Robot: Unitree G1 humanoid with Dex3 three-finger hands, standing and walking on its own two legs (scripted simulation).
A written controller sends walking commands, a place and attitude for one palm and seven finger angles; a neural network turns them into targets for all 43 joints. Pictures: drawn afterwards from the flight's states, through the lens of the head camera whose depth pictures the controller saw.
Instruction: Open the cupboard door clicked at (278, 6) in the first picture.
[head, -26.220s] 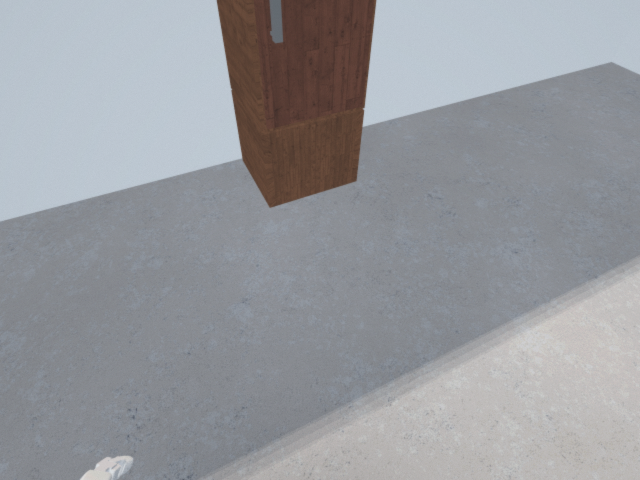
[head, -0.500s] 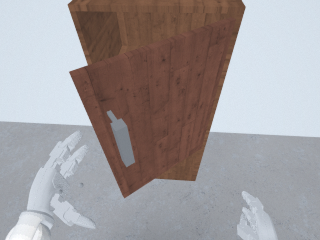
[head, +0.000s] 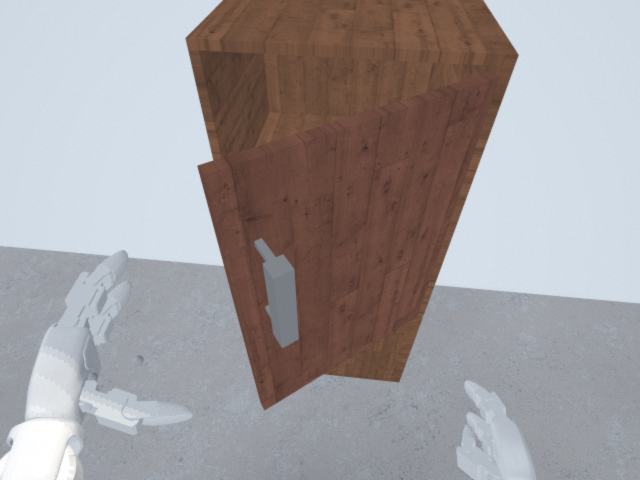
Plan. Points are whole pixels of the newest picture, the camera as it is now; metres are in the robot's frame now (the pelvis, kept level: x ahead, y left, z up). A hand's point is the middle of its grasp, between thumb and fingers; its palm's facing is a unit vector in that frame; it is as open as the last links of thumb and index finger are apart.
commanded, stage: draw the hand back to the body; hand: left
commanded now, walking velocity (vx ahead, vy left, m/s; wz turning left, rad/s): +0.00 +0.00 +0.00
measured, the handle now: (274, 293) +0.32 +0.10 +0.07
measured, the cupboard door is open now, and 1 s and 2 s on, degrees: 39 39 39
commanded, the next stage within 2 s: step back with the hand held close in 0.94 s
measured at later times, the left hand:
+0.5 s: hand (113, 310) +0.23 +0.24 +0.16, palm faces +0.39 -0.82 -0.41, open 9.8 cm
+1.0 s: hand (117, 316) +0.21 +0.22 +0.17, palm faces +0.41 -0.82 -0.40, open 7.4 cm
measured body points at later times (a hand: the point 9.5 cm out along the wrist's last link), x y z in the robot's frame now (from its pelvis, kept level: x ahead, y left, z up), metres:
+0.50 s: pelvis +0.03 -0.01 +0.02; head +0.02 -0.03 +0.47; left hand +0.20 +0.28 +0.18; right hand +0.22 -0.24 -0.07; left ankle +0.02 +0.09 -0.73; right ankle -0.01 -0.12 -0.73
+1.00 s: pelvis +0.02 -0.03 +0.02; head +0.00 -0.05 +0.47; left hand +0.19 +0.26 +0.19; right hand +0.20 -0.26 -0.07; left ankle +0.02 +0.09 -0.73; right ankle -0.01 -0.12 -0.73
